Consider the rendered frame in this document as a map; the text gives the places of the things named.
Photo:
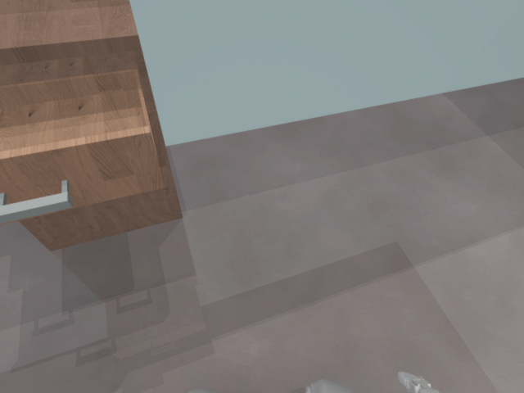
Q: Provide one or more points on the cabinet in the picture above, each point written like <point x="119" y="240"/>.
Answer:
<point x="55" y="39"/>

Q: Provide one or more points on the right robot hand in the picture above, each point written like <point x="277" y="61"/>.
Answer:
<point x="414" y="384"/>

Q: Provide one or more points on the drawer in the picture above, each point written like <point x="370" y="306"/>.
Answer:
<point x="92" y="130"/>

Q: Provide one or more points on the handle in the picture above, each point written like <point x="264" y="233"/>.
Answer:
<point x="38" y="206"/>

